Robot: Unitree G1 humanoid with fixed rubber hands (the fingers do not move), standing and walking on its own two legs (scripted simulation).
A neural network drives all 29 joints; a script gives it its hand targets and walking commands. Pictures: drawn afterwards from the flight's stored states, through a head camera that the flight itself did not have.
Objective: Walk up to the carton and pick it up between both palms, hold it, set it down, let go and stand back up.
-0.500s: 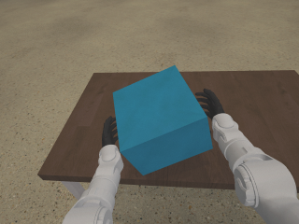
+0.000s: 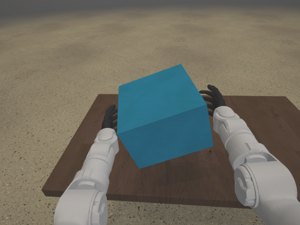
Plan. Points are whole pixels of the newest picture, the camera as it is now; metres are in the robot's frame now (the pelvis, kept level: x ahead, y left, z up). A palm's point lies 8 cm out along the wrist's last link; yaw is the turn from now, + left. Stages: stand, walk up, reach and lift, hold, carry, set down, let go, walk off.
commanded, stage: reach and lift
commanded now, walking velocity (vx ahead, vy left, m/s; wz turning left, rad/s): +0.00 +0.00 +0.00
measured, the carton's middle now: (161, 113) +0.44 +0.01 +0.13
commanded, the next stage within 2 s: hold in 1.50 s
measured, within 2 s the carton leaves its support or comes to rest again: neither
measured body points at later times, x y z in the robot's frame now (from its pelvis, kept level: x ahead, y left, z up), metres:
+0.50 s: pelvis -0.01 +0.01 +0.00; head -0.08 +0.02 +0.45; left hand +0.37 +0.18 +0.14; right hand +0.39 -0.14 +0.17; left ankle +0.01 +0.10 -0.73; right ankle +0.04 -0.12 -0.73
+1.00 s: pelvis -0.01 +0.01 +0.00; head -0.09 +0.01 +0.45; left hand +0.37 +0.18 +0.16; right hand +0.39 -0.15 +0.18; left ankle +0.01 +0.10 -0.73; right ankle +0.04 -0.12 -0.73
